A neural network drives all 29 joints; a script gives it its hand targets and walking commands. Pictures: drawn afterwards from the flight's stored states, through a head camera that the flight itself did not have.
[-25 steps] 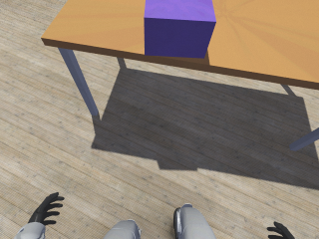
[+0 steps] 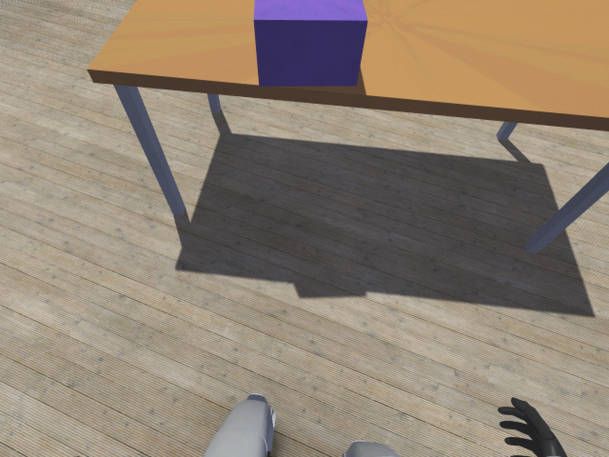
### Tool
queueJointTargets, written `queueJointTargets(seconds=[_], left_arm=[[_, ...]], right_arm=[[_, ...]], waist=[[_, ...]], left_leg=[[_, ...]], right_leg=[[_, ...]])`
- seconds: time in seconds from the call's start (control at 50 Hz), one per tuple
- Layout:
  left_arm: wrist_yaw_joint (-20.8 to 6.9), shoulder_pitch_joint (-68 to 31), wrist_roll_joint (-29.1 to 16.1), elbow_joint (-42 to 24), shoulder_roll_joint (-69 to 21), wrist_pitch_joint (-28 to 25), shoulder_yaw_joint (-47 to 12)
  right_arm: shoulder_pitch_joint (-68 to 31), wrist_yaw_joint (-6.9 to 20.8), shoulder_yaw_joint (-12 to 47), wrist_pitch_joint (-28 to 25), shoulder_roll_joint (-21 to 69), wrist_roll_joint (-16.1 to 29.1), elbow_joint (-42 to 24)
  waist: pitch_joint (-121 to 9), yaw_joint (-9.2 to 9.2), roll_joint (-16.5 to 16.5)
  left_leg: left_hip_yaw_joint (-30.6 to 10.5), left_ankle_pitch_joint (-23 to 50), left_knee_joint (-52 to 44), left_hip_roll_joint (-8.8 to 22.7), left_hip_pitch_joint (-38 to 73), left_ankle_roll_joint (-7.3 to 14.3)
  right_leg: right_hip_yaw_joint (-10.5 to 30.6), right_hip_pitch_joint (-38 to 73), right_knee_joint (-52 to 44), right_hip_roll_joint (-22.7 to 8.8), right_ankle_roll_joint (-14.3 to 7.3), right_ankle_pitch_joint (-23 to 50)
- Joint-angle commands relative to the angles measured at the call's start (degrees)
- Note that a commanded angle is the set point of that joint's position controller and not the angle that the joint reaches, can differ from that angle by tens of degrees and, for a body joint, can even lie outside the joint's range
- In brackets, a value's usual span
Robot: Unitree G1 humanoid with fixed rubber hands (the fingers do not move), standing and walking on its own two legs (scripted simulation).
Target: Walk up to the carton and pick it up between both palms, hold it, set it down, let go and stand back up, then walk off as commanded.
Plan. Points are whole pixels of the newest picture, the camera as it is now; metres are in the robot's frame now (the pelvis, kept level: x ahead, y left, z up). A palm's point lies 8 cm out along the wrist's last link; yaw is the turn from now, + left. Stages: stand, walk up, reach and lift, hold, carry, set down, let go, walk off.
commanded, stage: walk off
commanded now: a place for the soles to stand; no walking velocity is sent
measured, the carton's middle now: (306, 22) +1.05 +0.06 -0.02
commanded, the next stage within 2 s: stand in 1.52 s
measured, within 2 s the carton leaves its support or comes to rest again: neither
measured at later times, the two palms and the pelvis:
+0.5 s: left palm out of the picture -0.05 +0.32 -0.12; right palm out of the picture -0.05 -0.28 -0.06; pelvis -0.12 +0.02 +0.02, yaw +5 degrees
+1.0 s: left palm out of the picture -0.05 +0.29 -0.10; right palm out of the picture -0.06 -0.30 -0.09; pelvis -0.13 -0.01 +0.02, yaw +2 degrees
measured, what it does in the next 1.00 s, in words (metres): walks backwards: left foot, then right foot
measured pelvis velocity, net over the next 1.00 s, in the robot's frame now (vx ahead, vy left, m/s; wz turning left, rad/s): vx -0.13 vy -0.01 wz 0.03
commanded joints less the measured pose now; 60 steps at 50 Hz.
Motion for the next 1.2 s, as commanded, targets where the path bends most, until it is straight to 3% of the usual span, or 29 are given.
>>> queueJointTargets(seconds=[0.0, 0.06, 0.12, 0.16, 0.2, 0.26, 0.28, 0.3, 0.32, 0.34, 0.36, 0.38, 0.4, 0.44, 0.52, 0.58, 0.62, 0.66, 0.68, 0.7, 0.72, 0.74, 0.8, 0.86, 0.9, 0.96, 1.0, 1.08, 1.18], left_arm=[[0.9, -3.9, 2.1, -8.0, 17.3, -1.1, 4.8], [1.4, -9.2, 1.2, -11.0, 11.7, -1.7, 4.3], [1.8, -6.3, 1.2, -12.6, 10.8, -1.4, 4.8], [1.9, -3.3, 1.3, -12.4, 10.1, -1.0, 4.3], [1.6, -1.3, 1.5, -11.6, 10.4, -0.5, 3.8], [1.0, -2.8, 0.7, -10.4, 10.3, 1.0, 2.6], [0.7, -1.9, 0.4, -9.5, 9.3, 1.6, 1.8], [0.6, -1.2, 0.0, -8.6, 7.7, 1.7, 0.8], [0.7, -2.0, -0.6, -8.7, 5.0, 1.5, 0.1], [1.0, -10.2, -0.5, -10.0, 7.8, 0.9, 1.5], [1.4, -12.5, 0.2, -8.2, 11.0, 0.2, 2.8], [1.3, -11.1, -0.6, -5.2, 11.7, -0.4, 2.2], [1.4, -6.0, -1.5, -2.0, 10.6, -0.6, 1.3], [1.9, 0.8, -1.3, -1.9, 8.9, -0.4, 1.3], [1.3, -4.9, -1.6, -3.1, 8.2, -1.7, 1.0], [1.1, -4.5, -1.2, -2.7, 7.7, -2.5, 1.3], [0.8, -2.1, -0.6, -0.9, 6.9, -3.0, 1.4], [0.8, -0.9, 0.0, -0.1, 6.9, -3.8, 1.0], [0.9, -0.9, 0.4, -0.5, 8.9, -4.2, 1.1], [1.2, -0.6, 0.5, -0.6, 11.7, -4.6, 1.2], [0.9, -1.9, 0.1, -0.8, 12.6, -4.3, 1.2], [0.8, -5.7, 0.3, -1.4, 12.4, -3.9, 1.1], [0.2, -10.3, 0.5, -2.0, 7.8, -3.2, 0.1], [-0.1, -8.0, -0.2, -0.6, 6.1, -2.9, 0.3], [0.0, -7.2, -0.4, 0.9, 6.3, -3.6, 0.2], [0.2, -7.0, -0.1, 0.9, 7.9, -4.1, 0.0], [0.3, -8.8, 0.0, 0.9, 8.5, -4.0, -0.3], [0.5, -9.4, -0.5, 1.5, 6.5, -3.7, -1.1], [0.6, -9.3, -0.6, 2.9, 6.0, -3.7, -1.1]], right_arm=[[1.6, -1.7, -4.7, -1.1, -12.2, -0.2, -2.8], [7.7, -0.9, -4.8, -1.4, -13.0, 0.4, -1.2], [7.8, -0.7, -4.4, -2.0, -13.1, 0.0, -3.3], [6.2, -0.7, -3.5, -2.6, -11.9, 0.1, -4.0], [7.3, -0.3, -2.9, -3.3, -11.1, 0.0, -3.5], [12.9, -0.6, -2.8, -4.3, -8.5, 0.2, 0.5], [13.1, -0.9, -2.6, -4.9, -7.6, 0.1, 1.0], [13.3, -1.2, -2.9, -5.4, -8.5, -0.3, 1.3], [12.6, -1.0, -3.2, -5.6, -12.0, -1.3, 1.5], [12.3, -0.6, -5.0, -5.1, -21.2, -1.4, 1.5], [9.8, -1.4, -4.9, -5.1, -20.1, -1.7, 1.0], [7.6, -1.8, -4.1, -5.4, -17.2, -2.3, 1.2], [5.1, -1.7, -3.1, -5.7, -13.3, -2.3, 1.0], [3.5, -1.5, -2.5, -6.6, -10.2, -0.4, 1.8], [10.8, -1.2, -2.8, -6.3, -9.3, -0.4, 1.6], [10.3, -0.9, -3.1, -5.6, -11.0, -1.0, 1.0], [7.1, -0.5, -3.0, -5.1, -11.6, -0.8, 0.0], [4.9, -0.3, -1.7, -5.2, -9.7, -0.7, -0.6], [5.1, -0.3, -1.2, -5.4, -8.7, -0.3, -0.8], [4.7, -0.5, -1.0, -5.5, -7.7, 0.2, -0.7], [5.7, -0.6, -1.5, -5.4, -8.6, 0.4, 0.9], [6.9, -0.5, -2.0, -5.5, -9.5, 0.4, 3.0], [9.5, -0.2, -2.0, -6.5, -9.5, 0.4, 6.0], [7.3, -0.6, -2.0, -7.1, -13.4, -0.7, 6.1], [5.2, -0.6, -1.1, -7.0, -12.2, -0.8, 6.1], [3.8, -0.4, -0.9, -6.8, -8.9, 0.0, 6.1], [4.8, -0.3, -0.7, -6.8, -7.9, 0.2, 7.1], [5.0, -0.6, -1.0, -7.0, -9.3, 0.1, 8.2], [3.9, -0.9, -0.6, -6.7, -8.9, 0.4, 8.8]], waist=[[-4.9, 1.04, -12.8], [-3.5, -1.73, -13.0], [-6.6, 0.61, -13.4], [-9.3, 2.03, -14.0], [-13.6, 2.44, -14.3], [-17.1, 0.31, -14.8], [-17.3, -0.44, -12.7], [-18.1, -1.35, -9.0], [-16.5, -1.38, 3.5], [-12.8, -6.09, 13.0], [-6.9, -5.24, 8.9], [-4.4, -3.75, 4.2], [-5.4, -2.43, 2.2], [-6.6, -0.72, 5.0], [-9.7, -6.35, 8.4], [-9.2, -6.22, 11.1], [-9.9, -3.81, 10.6], [-11.7, -1.37, 6.8], [-14.1, -0.90, 1.6], [-14.4, -0.43, -6.5], [-12.5, -0.40, -7.3], [-8.6, -1.66, -9.3], [-7.1, -4.36, -9.8], [-7.6, -2.26, -3.3], [-9.3, -0.96, -3.8], [-10.8, -1.40, -5.9], [-10.3, -2.41, -6.0], [-12.9, -2.61, -3.3], [-15.6, -2.10, -3.3]], left_leg=[[-8.5, -18.2, 31.1, -8.9, 2.1, 1.3], [-5.4, -9.9, 36.7, -10.3, 1.7, 0.0], [-3.9, -12.6, 34.3, -8.7, -2.9, -1.3], [-1.5, -16.5, 24.2, -7.8, -4.4, -1.4], [0.3, -19.0, 8.5, -6.0, -1.0, -0.7], [3.9, -6.8, -18.5, -5.7, 16.0, 0.9], [2.8, -4.5, -23.4, -5.5, 21.7, 1.0], [-3.2, -4.9, -21.5, -1.5, 27.6, 2.1], [-17.1, -8.9, -24.8, 8.9, 30.0, 5.6], [-34.2, -2.4, -24.7, 20.1, 17.3, 13.2], [-35.5, -1.5, -26.3, 21.5, 8.7, 15.3], [-29.0, 3.9, -23.8, 18.6, 8.0, 13.8], [-19.1, 14.5, -19.7, 13.0, 14.3, 9.3], [-10.0, 23.8, -16.5, 8.5, 20.7, 5.9], [-9.4, 27.0, -14.7, 8.6, 29.7, 7.2], [-8.4, 18.4, -16.4, 8.8, 24.6, 8.4], [-6.6, 9.0, -15.9, 7.6, 15.4, 9.3], [-4.8, 2.6, -13.0, 5.0, 8.9, 6.9], [-4.0, -0.7, -9.6, 3.0, 4.7, 5.0], [-0.4, -5.6, -3.2, -1.3, 1.6, 2.7], [1.0, -11.8, -1.9, -3.8, 7.1, 1.9], [0.1, -10.4, -1.5, -1.5, 12.7, 2.4], [-2.6, -3.4, -15.9, 0.1, 23.2, 3.4], [-15.8, -10.7, -21.9, 9.0, 16.3, 8.4], [-10.6, -1.6, -19.8, 7.1, 13.1, 7.0], [-0.2, 2.9, -13.5, -0.7, 14.9, 3.2], [0.6, 3.4, -13.3, -1.5, 18.1, 2.7], [-2.2, 13.6, -16.3, 1.9, 22.5, 3.8], [-1.1, 17.9, -15.7, 2.1, 22.7, 3.7]], right_leg=[[28.2, -17.1, -23.1, -24.6, -16.3, -4.2], [14.9, -13.5, -20.2, -15.9, -11.5, 0.6], [16.1, -2.5, -15.5, -17.1, -13.6, 7.9], [15.2, 6.7, -12.4, -17.2, -13.7, 15.9], [13.8, 11.6, -10.8, -16.0, -12.2, 11.4], [9.9, 6.3, -5.9, -13.5, -9.1, 6.2], [9.0, 1.8, -1.2, -12.3, -7.3, 6.2], [8.6, -6.3, 2.2, -11.6, -5.2, 4.9], [4.0, -17.4, 8.2, -6.6, -2.6, -6.1], [7.4, -18.3, 15.3, -0.1, -0.3, -17.6], [11.8, -13.0, 20.9, -1.5, -0.6, -15.8], [13.1, -12.3, 22.4, -2.2, -0.9, -14.1], [13.7, -15.9, 24.6, -0.2, -0.7, -10.7], [9.0, -19.1, 21.2, 1.3, -0.5, -4.9], [3.3, -16.1, 7.3, 0.1, 1.9, -4.9], [-0.2, -8.6, -1.6, -1.1, 1.1, -3.9], [-2.2, 2.6, -8.2, -1.3, -0.2, 2.4], [2.4, 11.8, -15.3, -2.3, -1.6, 7.1], [9.8, 16.5, -14.8, -6.0, -2.8, 9.1], [18.9, 16.8, -17.5, -13.0, -5.6, 5.9], [21.9, 6.7, -20.9, -18.0, -9.7, -6.6], [22.2, -3.0, -21.5, -19.7, -11.1, -11.8], [8.8, -8.8, -17.4, -10.5, -4.9, -3.5], [3.7, -4.9, -6.4, -3.9, -1.9, -2.1], [4.7, 2.8, -10.0, -5.2, -2.2, 1.8], [10.0, 4.5, -15.7, -9.5, -4.5, 6.9], [11.7, 2.3, -16.9, -12.1, -5.9, 8.8], [5.6, 2.9, -11.6, -8.4, -3.7, 19.7], [5.3, 7.1, -11.4, -8.6, -3.8, 24.3]])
